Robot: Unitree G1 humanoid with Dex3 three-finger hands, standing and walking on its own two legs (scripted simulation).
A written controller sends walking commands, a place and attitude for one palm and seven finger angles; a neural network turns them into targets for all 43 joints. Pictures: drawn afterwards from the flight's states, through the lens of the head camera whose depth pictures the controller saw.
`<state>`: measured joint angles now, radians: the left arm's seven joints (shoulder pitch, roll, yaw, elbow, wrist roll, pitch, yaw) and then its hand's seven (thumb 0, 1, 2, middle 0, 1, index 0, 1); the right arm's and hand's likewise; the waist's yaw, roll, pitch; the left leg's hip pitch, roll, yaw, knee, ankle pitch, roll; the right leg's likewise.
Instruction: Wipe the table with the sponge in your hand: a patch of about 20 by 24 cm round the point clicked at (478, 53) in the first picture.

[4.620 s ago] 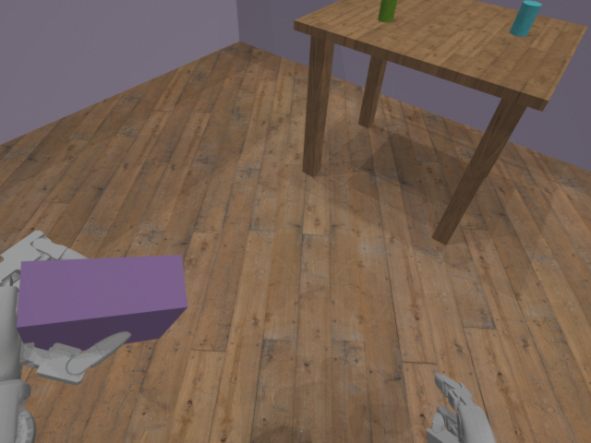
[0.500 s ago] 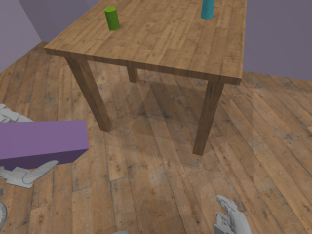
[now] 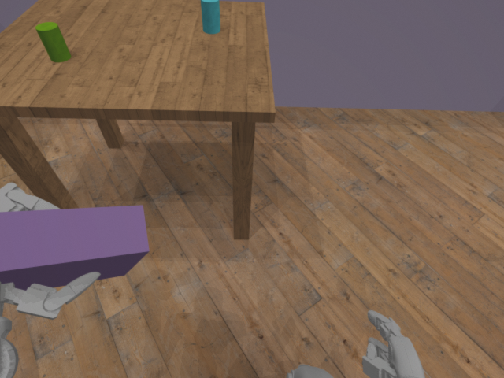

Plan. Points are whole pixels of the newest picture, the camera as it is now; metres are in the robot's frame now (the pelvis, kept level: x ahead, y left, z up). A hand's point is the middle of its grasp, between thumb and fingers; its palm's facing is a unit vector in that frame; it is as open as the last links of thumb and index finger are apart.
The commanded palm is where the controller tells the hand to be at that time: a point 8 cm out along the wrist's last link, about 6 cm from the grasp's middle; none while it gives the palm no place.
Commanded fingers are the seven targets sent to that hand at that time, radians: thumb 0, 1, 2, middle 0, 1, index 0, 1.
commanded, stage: turn to face it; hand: left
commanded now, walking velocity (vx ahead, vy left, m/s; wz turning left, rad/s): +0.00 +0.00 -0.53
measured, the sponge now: (96, 248) +0.23 +0.22 +0.14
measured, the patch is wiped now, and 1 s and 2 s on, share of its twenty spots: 0.00 0.00 0.00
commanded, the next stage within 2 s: take the last steps up to it in 0.42 s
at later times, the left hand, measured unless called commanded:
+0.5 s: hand (195, 264) +0.21 +0.10 +0.17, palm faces +0.14 -0.83 -0.54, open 9.9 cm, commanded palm +0.16 +0.15 +0.18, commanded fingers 0.00 0.10 1.30 -1.20 -1.60 -1.20 -1.60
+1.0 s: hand (152, 269) +0.19 +0.14 +0.17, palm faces +0.24 -0.87 -0.42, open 9.9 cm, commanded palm +0.16 +0.18 +0.18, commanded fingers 0.00 0.10 1.30 -1.20 -1.60 -1.20 -1.60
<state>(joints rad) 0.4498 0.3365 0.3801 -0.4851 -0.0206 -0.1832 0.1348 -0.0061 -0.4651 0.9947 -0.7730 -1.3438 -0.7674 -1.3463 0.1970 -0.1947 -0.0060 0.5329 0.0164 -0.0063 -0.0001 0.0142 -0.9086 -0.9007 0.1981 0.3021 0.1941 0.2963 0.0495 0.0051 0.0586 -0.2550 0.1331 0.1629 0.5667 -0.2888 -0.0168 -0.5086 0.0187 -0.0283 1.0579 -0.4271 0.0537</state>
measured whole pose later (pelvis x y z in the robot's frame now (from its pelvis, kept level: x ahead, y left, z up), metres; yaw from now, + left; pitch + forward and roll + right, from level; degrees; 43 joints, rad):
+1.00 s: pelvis -0.06 -0.06 +0.01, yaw -14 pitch -1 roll -1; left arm 0.46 0.33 0.33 -0.42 0.01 -0.18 0.14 -0.01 -0.46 1.00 -0.76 -1.35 -0.76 -1.35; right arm 0.27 -0.15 0.04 0.65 0.00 -0.08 -0.04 0.01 -0.90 -0.90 0.20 0.30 0.20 0.30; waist 0.04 0.04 -0.02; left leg -0.13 0.01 0.10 0.45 -0.31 0.04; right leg -0.40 -0.05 -0.10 0.85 -0.41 0.03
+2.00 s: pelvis +0.14 -0.06 +0.01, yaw -12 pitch +1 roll +4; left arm 0.48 0.32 0.37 -0.38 -0.02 -0.23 0.12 -0.01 -0.46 1.00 -0.76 -1.35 -0.76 -1.36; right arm 0.17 -0.25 -0.02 0.67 0.00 -0.02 -0.03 0.02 -0.91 -0.90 0.20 0.30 0.20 0.30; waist 0.01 0.03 0.08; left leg -0.60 0.07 0.05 1.19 -0.28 -0.04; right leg -0.23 -0.10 -0.19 0.51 -0.31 -0.04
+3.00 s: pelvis +0.32 +0.02 -0.01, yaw -14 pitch +0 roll +1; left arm 0.56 0.42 0.39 -0.64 -0.03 -0.24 0.16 0.00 -0.46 1.00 -0.76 -1.35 -0.76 -1.35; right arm 0.18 -0.28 -0.06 0.54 0.00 -0.03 -0.07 0.01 -0.91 -0.90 0.20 0.30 0.19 0.30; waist -0.01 -0.01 0.10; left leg -0.31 0.07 0.11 0.52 -0.18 -0.02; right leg -0.27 -0.09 -0.14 0.61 -0.33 0.01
